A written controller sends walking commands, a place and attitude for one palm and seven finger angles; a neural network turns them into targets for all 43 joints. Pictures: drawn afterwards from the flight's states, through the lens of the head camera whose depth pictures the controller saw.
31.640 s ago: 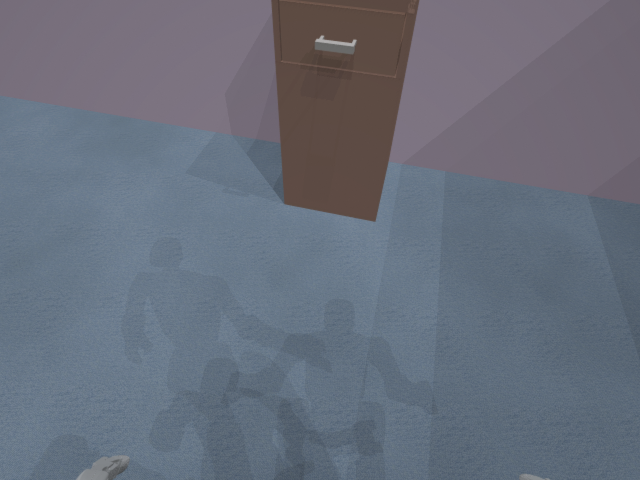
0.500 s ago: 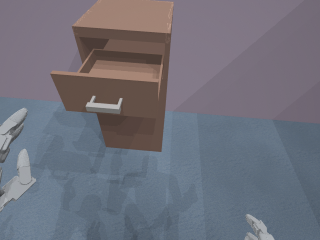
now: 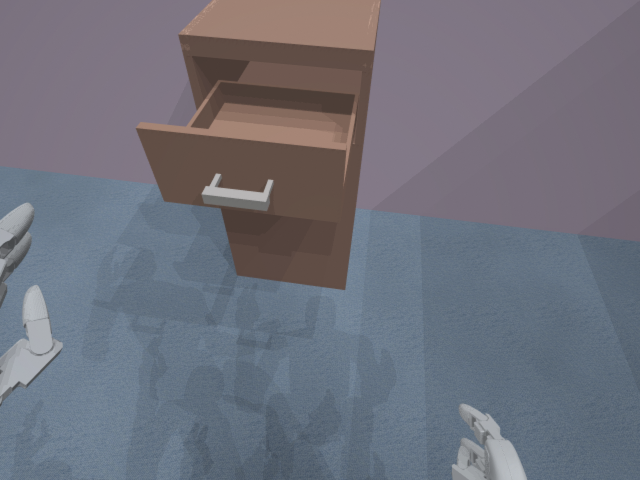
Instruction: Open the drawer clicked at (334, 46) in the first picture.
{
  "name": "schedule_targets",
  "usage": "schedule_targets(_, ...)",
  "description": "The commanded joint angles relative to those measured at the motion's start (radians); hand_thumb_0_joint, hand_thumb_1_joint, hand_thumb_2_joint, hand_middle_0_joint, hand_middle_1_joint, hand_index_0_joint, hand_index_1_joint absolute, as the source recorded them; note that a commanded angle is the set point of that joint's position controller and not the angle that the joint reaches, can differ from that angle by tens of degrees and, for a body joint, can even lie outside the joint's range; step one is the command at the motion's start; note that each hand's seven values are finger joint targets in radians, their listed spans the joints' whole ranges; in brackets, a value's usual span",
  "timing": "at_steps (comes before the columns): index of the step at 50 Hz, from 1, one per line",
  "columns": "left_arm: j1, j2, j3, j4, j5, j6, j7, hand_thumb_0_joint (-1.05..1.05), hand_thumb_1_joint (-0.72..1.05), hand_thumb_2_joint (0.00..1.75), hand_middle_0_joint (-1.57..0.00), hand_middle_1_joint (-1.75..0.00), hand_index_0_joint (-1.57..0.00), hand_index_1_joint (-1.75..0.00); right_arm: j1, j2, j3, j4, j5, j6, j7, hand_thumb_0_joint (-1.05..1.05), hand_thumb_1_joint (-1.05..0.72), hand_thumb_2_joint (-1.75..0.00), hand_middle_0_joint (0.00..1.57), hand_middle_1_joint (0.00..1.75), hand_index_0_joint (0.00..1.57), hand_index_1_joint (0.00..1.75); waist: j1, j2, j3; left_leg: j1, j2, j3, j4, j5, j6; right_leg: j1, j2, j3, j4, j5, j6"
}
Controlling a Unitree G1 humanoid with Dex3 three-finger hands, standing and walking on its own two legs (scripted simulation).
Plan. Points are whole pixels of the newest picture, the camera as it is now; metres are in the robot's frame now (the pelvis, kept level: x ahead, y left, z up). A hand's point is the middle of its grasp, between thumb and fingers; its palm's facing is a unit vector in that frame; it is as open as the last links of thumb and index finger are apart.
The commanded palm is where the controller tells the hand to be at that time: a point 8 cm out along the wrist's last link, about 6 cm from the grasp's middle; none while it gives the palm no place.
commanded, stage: stop stepping back and stand still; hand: left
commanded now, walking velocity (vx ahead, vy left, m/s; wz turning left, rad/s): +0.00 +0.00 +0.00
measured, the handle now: (239, 190) +0.59 +0.18 -0.01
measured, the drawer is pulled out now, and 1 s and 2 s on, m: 0.29 0.29 0.29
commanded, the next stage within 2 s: let the arm hang, fingers relaxed in 0.04 s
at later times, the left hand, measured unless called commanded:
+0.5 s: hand out of the picture +0.03 +0.19 -0.17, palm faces +0.02 -0.98 -0.18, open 7.0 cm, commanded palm none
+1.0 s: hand out of the picture -0.02 +0.19 -0.16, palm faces +0.00 -0.98 -0.19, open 7.4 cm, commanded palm none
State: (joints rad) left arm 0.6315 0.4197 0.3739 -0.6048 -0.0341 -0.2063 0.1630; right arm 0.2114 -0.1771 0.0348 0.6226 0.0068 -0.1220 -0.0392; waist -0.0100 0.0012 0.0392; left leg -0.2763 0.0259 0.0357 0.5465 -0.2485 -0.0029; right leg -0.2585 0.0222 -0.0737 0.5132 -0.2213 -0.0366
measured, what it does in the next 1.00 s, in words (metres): stands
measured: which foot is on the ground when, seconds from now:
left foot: down 0.00-1.00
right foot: down 0.00-1.00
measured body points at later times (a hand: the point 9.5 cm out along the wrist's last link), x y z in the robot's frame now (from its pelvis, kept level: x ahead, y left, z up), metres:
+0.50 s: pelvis -0.01 +0.01 +0.00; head +0.02 +0.03 +0.45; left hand +0.03 +0.24 -0.15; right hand +0.04 -0.22 -0.14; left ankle +0.03 +0.12 -0.73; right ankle +0.03 -0.09 -0.73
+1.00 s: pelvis -0.01 +0.02 +0.01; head +0.00 +0.01 +0.46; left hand -0.02 +0.24 -0.15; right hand -0.04 -0.18 -0.16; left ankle +0.03 +0.12 -0.73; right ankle +0.03 -0.09 -0.73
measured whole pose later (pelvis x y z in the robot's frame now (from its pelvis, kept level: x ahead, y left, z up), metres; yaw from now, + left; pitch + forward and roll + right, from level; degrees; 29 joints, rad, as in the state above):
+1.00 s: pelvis -0.01 +0.02 +0.01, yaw -1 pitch -2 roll +0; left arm 0.31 0.13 0.00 1.11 0.01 0.01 0.03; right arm 0.32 -0.11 0.00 1.11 -0.01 0.01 -0.03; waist -0.01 0.02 0.06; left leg -0.21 0.00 0.06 0.43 -0.18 0.03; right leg -0.22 0.01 -0.04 0.43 -0.18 -0.02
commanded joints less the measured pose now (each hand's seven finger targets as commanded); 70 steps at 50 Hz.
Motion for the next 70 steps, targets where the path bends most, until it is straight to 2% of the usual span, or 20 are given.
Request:
schedule_targets(1,-0.016,0.080,0.061,-0.089,-0.021,-0.027,0.004,0.00,0.90,0.90,-0.20,-0.30,-0.20,-0.30,-0.077,-0.146,-0.085,-0.145,0.018,-0.025,-0.008,0.00,-0.90,-0.90,0.20,0.30,0.20,0.30,-0.020,-0.130,-0.085,0.022,0.009,-0.039,0.008,-0.016,0.022,0.017,-0.185,0.276,-0.268,-0.038,-0.016)
schedule_targets(3,0.009,0.111,0.092,-0.126,-0.021,-0.024,0.011,0.00,0.90,0.90,-0.20,-0.30,-0.20,-0.30,-0.098,-0.139,-0.080,-0.147,0.014,-0.011,-0.010,0.00,-0.90,-0.90,0.20,0.30,0.20,0.30,-0.012,-0.116,-0.103,0.037,0.011,-0.034,-0.035,0.008,0.027,0.044,-0.193,0.257,-0.272,-0.009,-0.019)
schedule_targets(6,0.019,0.117,0.081,-0.210,-0.012,-0.029,0.014,0.00,0.90,0.90,-0.20,-0.30,-0.20,-0.30,-0.123,-0.140,-0.071,-0.169,0.005,-0.012,-0.018,0.00,-0.90,-0.90,0.20,0.30,0.20,0.30,-0.004,-0.008,-0.110,0.091,0.043,-0.060,-0.147,0.081,0.037,0.049,-0.126,0.166,-0.205,0.024,0.011)
schedule_targets(7,-0.144,-0.054,-0.284,0.686,0.089,0.112,-0.119,0.00,0.90,0.90,-0.20,-0.30,-0.20,-0.30,-0.112,-0.275,-0.120,0.104,-0.003,-0.061,0.067,0.00,-0.90,-0.90,0.20,0.30,0.20,0.30,-0.056,0.062,-0.046,-0.012,0.100,-0.142,-0.009,0.280,0.041,-0.088,-0.137,0.050,0.027,0.165,-0.005)
schedule_targets(8,-0.114,-0.106,-0.266,0.727,0.081,0.177,-0.141,0.00,0.90,0.90,-0.20,-0.30,-0.20,-0.30,-0.021,-0.210,-0.116,0.109,-0.011,-0.016,0.059,0.00,-0.90,-0.90,0.20,0.30,0.20,0.30,-0.034,0.083,-0.125,0.028,0.119,-0.115,-0.058,0.382,0.051,-0.041,-0.109,0.073,0.036,0.162,0.007)
schedule_targets(9,-0.103,-0.118,-0.270,0.719,0.073,0.199,-0.146,0.00,0.90,0.90,-0.20,-0.30,-0.20,-0.30,-0.004,-0.194,-0.101,0.085,-0.006,0.013,0.052,0.00,-0.90,-0.90,0.20,0.30,0.20,0.30,-0.028,0.093,-0.108,-0.009,0.133,-0.129,-0.081,0.361,0.063,-0.015,-0.089,0.063,0.055,0.091,0.016)
schedule_targets(11,-0.175,-0.117,-0.283,0.802,0.070,0.202,-0.151,0.00,0.90,0.90,-0.20,-0.30,-0.20,-0.30,-0.026,-0.179,-0.078,0.072,-0.019,0.043,0.045,0.00,-0.90,-0.90,0.20,0.30,0.20,0.30,-0.005,0.001,-0.123,-0.086,0.141,-0.191,-0.086,0.303,0.090,0.015,-0.071,0.066,0.070,0.028,0.009)
schedule_targets(13,-0.238,-0.087,-0.290,0.917,0.073,0.202,-0.152,0.00,0.90,0.90,-0.20,-0.30,-0.20,-0.30,-0.024,-0.180,-0.077,0.078,-0.023,0.058,0.038,0.00,-0.90,-0.90,0.20,0.30,0.20,0.30,0.004,-0.172,-0.143,-0.040,0.099,-0.164,-0.048,0.313,0.069,0.046,-0.094,0.094,0.016,0.139,-0.015)
schedule_targets(15,-0.263,-0.074,-0.294,1.046,0.070,0.207,-0.152,0.00,0.90,0.90,-0.20,-0.30,-0.20,-0.30,-0.017,-0.173,-0.074,0.106,-0.025,0.081,0.028,0.00,-0.90,-0.90,0.20,0.30,0.20,0.30,0.008,-0.173,-0.150,0.004,0.045,-0.107,-0.012,0.248,0.048,0.065,-0.145,0.144,-0.035,0.251,-0.039)
schedule_targets(17,-0.314,-0.062,-0.307,1.165,0.062,0.214,-0.149,0.00,0.90,0.90,-0.20,-0.30,-0.20,-0.30,-0.006,-0.152,-0.064,0.146,-0.025,0.104,0.025,0.00,-0.90,-0.90,0.20,0.30,0.20,0.30,-0.004,-0.078,-0.108,0.039,0.022,-0.088,-0.036,0.161,0.035,0.024,-0.162,0.160,-0.083,0.173,-0.050)
schedule_targets(19,-0.331,-0.067,-0.320,1.264,0.054,0.219,-0.147,0.00,0.90,0.90,-0.20,-0.30,-0.20,-0.30,-0.016,-0.141,-0.055,0.183,-0.028,0.116,0.025,0.00,-0.90,-0.90,0.20,0.30,0.20,0.30,0.003,0.102,-0.028,0.007,0.051,-0.114,-0.117,0.116,0.041,0.005,-0.116,0.145,-0.105,0.024,-0.033)
schedule_targets(22,-0.307,-0.078,-0.331,1.400,0.050,0.214,-0.147,0.00,0.90,0.90,-0.20,-0.30,-0.20,-0.30,0.001,-0.130,-0.050,0.235,-0.024,0.122,0.020,0.00,-0.90,-0.90,0.20,0.30,0.20,0.30,0.011,0.148,0.002,-0.024,0.050,-0.120,-0.172,0.000,0.039,0.041,-0.102,0.146,-0.152,-0.045,-0.031)
schedule_targets(25,-0.286,-0.097,-0.330,1.487,0.048,0.209,-0.145,0.00,0.90,0.90,-0.20,-0.30,-0.20,-0.30,0.052,-0.108,-0.056,0.282,-0.024,0.127,0.014,0.00,-0.90,-0.90,0.20,0.30,0.20,0.30,0.013,0.150,-0.039,0.006,0.053,-0.117,-0.182,-0.043,0.041,0.074,-0.103,0.136,-0.183,-0.048,-0.032)
schedule_targets(27,-0.286,-0.107,-0.334,1.529,0.046,0.206,-0.146,0.00,0.90,0.90,-0.20,-0.30,-0.20,-0.30,0.083,-0.095,-0.058,0.312,-0.023,0.129,0.012,0.00,-0.90,-0.90,0.20,0.30,0.20,0.30,0.008,0.112,-0.040,0.021,0.053,-0.111,-0.186,-0.060,0.041,0.061,-0.105,0.142,-0.202,-0.074,-0.035)
schedule_targets(28,-0.285,-0.108,-0.336,1.547,0.046,0.206,-0.144,0.00,0.90,0.90,-0.20,-0.30,-0.20,-0.30,0.096,-0.093,-0.060,0.320,-0.021,0.132,0.011,0.00,-0.90,-0.90,0.20,0.30,0.20,0.30,0.005,0.055,-0.018,0.039,0.062,-0.116,-0.188,-0.045,0.043,0.040,-0.102,0.133,-0.207,-0.072,-0.035)
schedule_targets(38,-0.248,-0.150,-0.349,1.674,0.047,0.207,-0.134,0.00,0.90,0.90,-0.20,-0.30,-0.20,-0.30,0.174,-0.056,-0.058,0.422,-0.019,0.132,0.005,0.00,-0.90,-0.90,0.20,0.30,0.20,0.30,0.007,-0.020,0.069,0.029,0.073,-0.117,-0.241,-0.087,0.053,-0.008,-0.092,0.128,-0.217,-0.120,-0.025)
schedule_targets(47,-0.249,-0.173,-0.347,1.697,0.046,0.204,-0.128,0.00,0.90,0.90,-0.20,-0.30,-0.20,-0.30,0.198,-0.023,-0.055,0.462,-0.022,0.126,0.003,0.00,-0.90,-0.90,0.20,0.30,0.20,0.30,0.004,0.013,0.068,0.027,0.067,-0.103,-0.245,-0.073,0.049,-0.006,-0.091,0.139,-0.199,-0.090,-0.025)
schedule_targets(53,-0.248,-0.188,-0.347,1.703,0.045,0.198,-0.126,0.00,0.90,0.90,-0.20,-0.30,-0.20,-0.30,0.199,-0.003,-0.056,0.471,-0.020,0.123,0.001,0.00,-0.90,-0.90,0.20,0.30,0.20,0.30,0.006,-0.005,0.070,0.050,0.063,-0.085,-0.226,-0.019,0.044,-0.006,-0.095,0.140,-0.208,-0.061,-0.025)
schedule_targets(57,-0.260,-0.191,-0.344,1.705,0.045,0.200,-0.126,0.00,0.90,0.90,-0.20,-0.30,-0.20,-0.30,0.201,0.004,-0.054,0.478,-0.021,0.124,0.000,0.00,-0.90,-0.90,0.20,0.30,0.20,0.30,0.005,0.030,0.095,0.033,0.058,-0.083,-0.232,-0.036,0.041,-0.008,-0.096,0.146,-0.213,-0.073,-0.026)
schedule_targets(70,-0.268,-0.203,-0.343,1.715,0.044,0.197,-0.125,0.00,0.90,0.90,-0.20,-0.30,-0.20,-0.30,0.197,0.004,-0.055,0.485,-0.018,0.120,-0.005,0.00,-0.90,-0.90,0.20,0.30,0.20,0.30,0.001,0.001,0.054,0.078,0.066,-0.078,-0.220,0.044,0.041,0.027,-0.100,0.139,-0.209,0.000,-0.024)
